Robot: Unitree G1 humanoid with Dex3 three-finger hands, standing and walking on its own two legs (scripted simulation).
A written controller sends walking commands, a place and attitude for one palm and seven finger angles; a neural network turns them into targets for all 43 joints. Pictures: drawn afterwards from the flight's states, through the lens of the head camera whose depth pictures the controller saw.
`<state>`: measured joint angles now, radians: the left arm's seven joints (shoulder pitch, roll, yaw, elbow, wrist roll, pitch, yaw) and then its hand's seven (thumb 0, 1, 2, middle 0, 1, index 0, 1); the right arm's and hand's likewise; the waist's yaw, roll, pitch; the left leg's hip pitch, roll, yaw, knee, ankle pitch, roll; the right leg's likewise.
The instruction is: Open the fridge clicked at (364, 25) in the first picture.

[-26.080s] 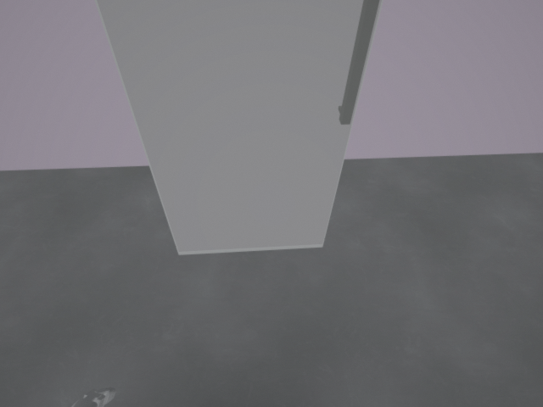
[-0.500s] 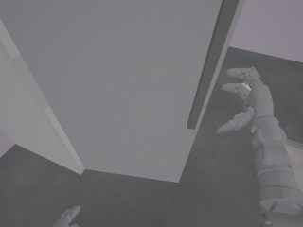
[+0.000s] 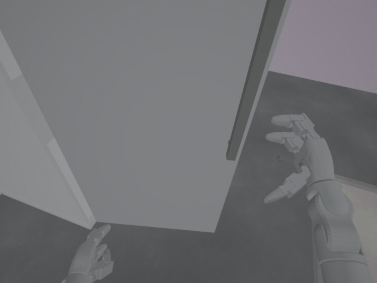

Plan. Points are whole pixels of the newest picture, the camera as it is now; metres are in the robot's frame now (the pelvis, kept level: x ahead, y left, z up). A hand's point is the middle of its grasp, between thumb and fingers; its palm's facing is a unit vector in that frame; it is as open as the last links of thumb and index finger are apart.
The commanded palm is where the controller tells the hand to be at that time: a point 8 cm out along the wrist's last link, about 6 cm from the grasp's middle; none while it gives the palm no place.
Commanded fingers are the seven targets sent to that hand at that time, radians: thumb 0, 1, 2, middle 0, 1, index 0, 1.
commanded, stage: slip the hand off the handle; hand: right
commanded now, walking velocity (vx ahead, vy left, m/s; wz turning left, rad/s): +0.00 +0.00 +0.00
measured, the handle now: (247, 89) +0.49 -0.10 +0.20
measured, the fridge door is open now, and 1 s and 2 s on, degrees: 75 75 75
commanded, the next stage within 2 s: draw the hand back to the body in 0.08 s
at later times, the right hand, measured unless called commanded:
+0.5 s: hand (299, 171) +0.29 -0.17 +0.16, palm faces +0.14 +0.99 -0.03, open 14.7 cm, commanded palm +0.25 -0.23 +0.17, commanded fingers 0.00 0.55 -0.20 0.25 1.15 0.25 1.15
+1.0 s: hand (352, 205) +0.22 -0.24 +0.16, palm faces +0.41 +0.87 -0.26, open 12.8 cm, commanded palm +0.18 -0.27 +0.17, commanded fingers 0.00 -0.21 -0.57 0.22 0.70 0.22 0.70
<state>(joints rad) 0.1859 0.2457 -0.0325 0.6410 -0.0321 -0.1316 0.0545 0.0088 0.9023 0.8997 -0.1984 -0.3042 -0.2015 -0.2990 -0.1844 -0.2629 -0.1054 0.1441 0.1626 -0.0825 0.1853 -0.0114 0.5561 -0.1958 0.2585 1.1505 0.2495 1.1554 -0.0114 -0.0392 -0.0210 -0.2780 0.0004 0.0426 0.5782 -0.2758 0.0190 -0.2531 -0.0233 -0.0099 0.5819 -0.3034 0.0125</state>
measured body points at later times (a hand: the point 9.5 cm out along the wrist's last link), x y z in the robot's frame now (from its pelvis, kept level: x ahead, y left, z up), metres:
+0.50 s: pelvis +0.02 +0.00 +0.00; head -0.03 +0.03 +0.45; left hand +0.22 +0.23 -0.07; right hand +0.27 -0.23 +0.17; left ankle +0.02 +0.11 -0.73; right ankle +0.01 -0.13 -0.73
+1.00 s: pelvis +0.00 +0.00 +0.01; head -0.03 +0.01 +0.46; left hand +0.19 +0.21 -0.07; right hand +0.20 -0.29 +0.18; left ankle +0.02 +0.11 -0.73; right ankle +0.01 -0.13 -0.73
